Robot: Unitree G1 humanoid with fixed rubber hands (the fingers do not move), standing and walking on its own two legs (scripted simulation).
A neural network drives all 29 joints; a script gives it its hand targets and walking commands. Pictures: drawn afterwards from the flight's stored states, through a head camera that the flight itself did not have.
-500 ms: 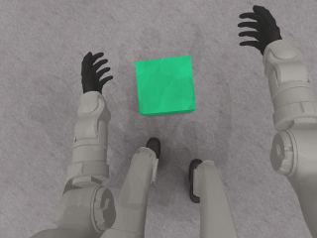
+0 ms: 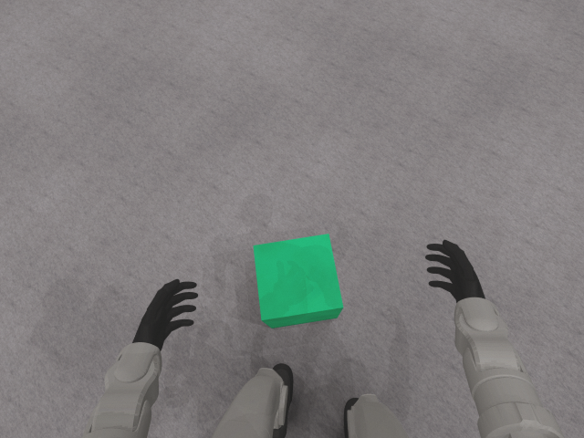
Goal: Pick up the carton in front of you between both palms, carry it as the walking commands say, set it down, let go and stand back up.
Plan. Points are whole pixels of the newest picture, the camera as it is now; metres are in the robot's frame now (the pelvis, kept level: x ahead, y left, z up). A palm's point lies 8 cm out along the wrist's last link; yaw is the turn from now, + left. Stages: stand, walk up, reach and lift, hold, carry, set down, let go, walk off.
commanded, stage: let go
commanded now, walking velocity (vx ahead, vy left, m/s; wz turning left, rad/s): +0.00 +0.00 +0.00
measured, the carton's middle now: (298, 284) +0.41 +0.07 -0.61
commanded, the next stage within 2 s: stand in 0.82 s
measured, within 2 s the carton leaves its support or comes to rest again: neither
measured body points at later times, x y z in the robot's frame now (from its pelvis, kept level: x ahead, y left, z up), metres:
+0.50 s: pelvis +0.03 -0.03 +0.04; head +0.05 -0.02 +0.48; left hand +0.20 +0.21 -0.04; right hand +0.20 -0.26 -0.04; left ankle +0.05 +0.10 -0.70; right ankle -0.03 -0.13 -0.70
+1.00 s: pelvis +0.03 -0.01 +0.03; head +0.03 +0.01 +0.48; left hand +0.17 +0.27 -0.07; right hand +0.18 -0.29 -0.05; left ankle +0.05 +0.10 -0.70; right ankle -0.03 -0.13 -0.70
